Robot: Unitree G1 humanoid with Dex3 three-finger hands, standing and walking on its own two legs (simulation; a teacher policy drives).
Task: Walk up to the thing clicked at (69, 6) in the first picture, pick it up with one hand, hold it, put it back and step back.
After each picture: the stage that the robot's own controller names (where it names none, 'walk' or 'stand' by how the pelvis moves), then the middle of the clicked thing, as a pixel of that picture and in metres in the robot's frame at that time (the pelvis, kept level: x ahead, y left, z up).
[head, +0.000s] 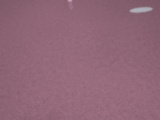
stand; (70, 4) +2.23 +0.13 -0.72
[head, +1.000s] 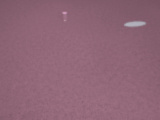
walk; (64, 16) +2.08 +0.16 -0.72
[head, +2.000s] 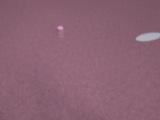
walk; (60, 31) +1.44 +0.16 -0.72
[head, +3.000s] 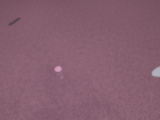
walk; (58, 72) +0.92 +0.19 -0.71
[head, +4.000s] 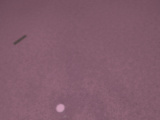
walk; (61, 110) +0.54 +0.23 -0.70
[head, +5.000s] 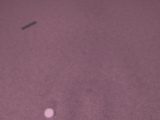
stand; (50, 115) +0.42 +0.27 -0.69
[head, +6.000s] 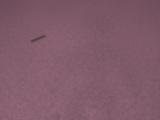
stand; out of the picture +0.42 +0.22 -0.72
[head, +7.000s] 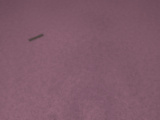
stand; out of the picture +0.40 +0.24 -0.72
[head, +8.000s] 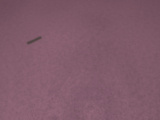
stand; out of the picture +0.40 +0.25 -0.73
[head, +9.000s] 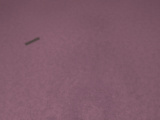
stand; out of the picture +0.40 +0.27 -0.73
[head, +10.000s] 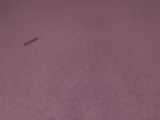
stand; out of the picture +0.39 +0.28 -0.73
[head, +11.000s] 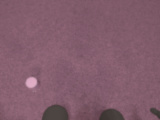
go down; (33, 84) +0.43 +0.30 -0.52
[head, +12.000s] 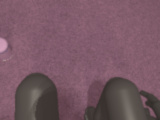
go down; (2, 49) +0.45 +0.36 -0.31
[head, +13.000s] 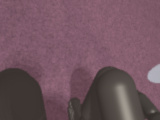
close in; out of the picture +0.41 +0.39 -0.26
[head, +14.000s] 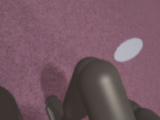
rest palm; out of the picture +0.39 +0.42 -0.22
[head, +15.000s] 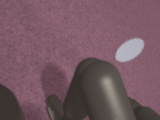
lift; out of the picture +0.38 +0.42 -0.22
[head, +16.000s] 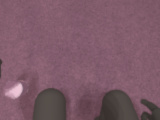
lift; (17, 88) +0.32 +0.28 -0.20
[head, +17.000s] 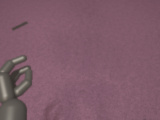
go down; out of the picture +0.28 +0.24 -0.67
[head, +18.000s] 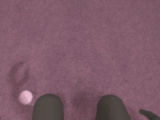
hold; (28, 98) +0.31 +0.27 -0.44
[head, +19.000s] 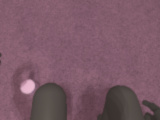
hold; (30, 87) +0.32 +0.28 -0.37
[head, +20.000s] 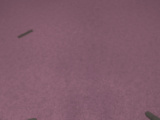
close; out of the picture +0.28 +0.24 -0.65
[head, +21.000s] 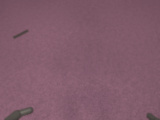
hold; out of the picture +0.27 +0.24 -0.66
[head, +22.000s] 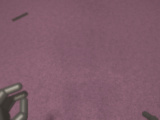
hold; out of the picture +0.29 +0.25 -0.63
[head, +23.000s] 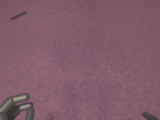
hold; out of the picture +0.29 +0.24 -0.62
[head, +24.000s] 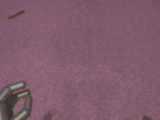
hold; out of the picture +0.28 +0.25 -0.63
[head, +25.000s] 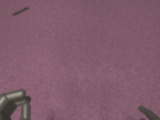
hold; out of the picture +0.29 +0.24 -0.61
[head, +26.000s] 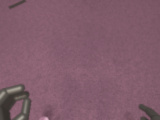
close; out of the picture +0.30 +0.24 -0.59
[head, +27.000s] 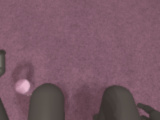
close; (25, 87) +0.33 +0.28 -0.37
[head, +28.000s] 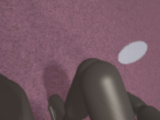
stand; out of the picture +0.28 +0.33 -0.23
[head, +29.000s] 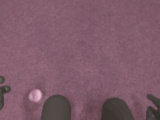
hold; (37, 96) +0.32 +0.27 -0.46
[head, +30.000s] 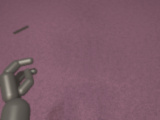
close; out of the picture +0.29 +0.25 -0.67
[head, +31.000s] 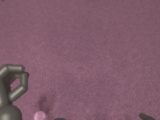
hold; (41, 118) +0.31 +0.25 -0.57
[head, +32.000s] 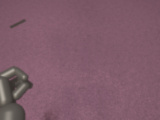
crouch; out of the picture +0.29 +0.24 -0.64
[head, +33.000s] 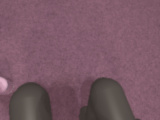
lower; (2, 86) +0.33 +0.29 -0.34
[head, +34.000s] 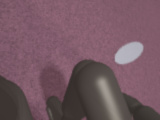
lower; out of the picture +0.29 +0.33 -0.23
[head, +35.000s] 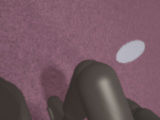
lower; out of the picture +0.29 +0.33 -0.23
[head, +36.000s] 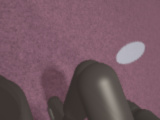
lower; out of the picture +0.29 +0.34 -0.22
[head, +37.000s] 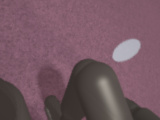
lower; out of the picture +0.29 +0.33 -0.22
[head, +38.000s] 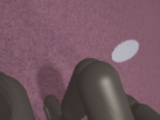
open; out of the picture +0.28 +0.34 -0.22
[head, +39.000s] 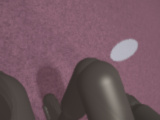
withdraw; out of the picture +0.28 +0.34 -0.22
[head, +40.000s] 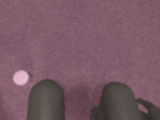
walk; (23, 79) +0.35 +0.29 -0.37
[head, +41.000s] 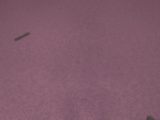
stand; out of the picture +0.28 +0.24 -0.67
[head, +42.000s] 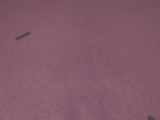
stand; out of the picture +0.29 +0.25 -0.67
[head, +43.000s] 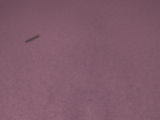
stand; out of the picture +0.30 +0.23 -0.72
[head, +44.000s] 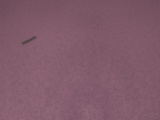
stand; out of the picture +0.29 +0.24 -0.73
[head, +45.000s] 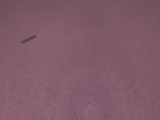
stand; out of the picture +0.27 +0.24 -0.73
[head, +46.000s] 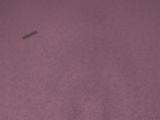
walk; out of the picture +0.28 +0.24 -0.72
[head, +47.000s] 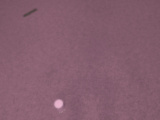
walk; (59, 106) +0.46 +0.22 -0.70
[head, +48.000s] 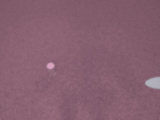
walk; (51, 69) +0.80 +0.25 -0.70
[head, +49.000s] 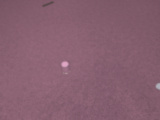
stand; (65, 67) +0.93 +0.20 -0.70
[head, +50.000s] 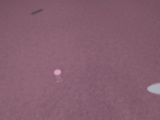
stand; (58, 75) +0.90 +0.22 -0.72
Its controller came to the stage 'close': yes
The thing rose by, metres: 0.28
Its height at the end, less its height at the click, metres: +0.00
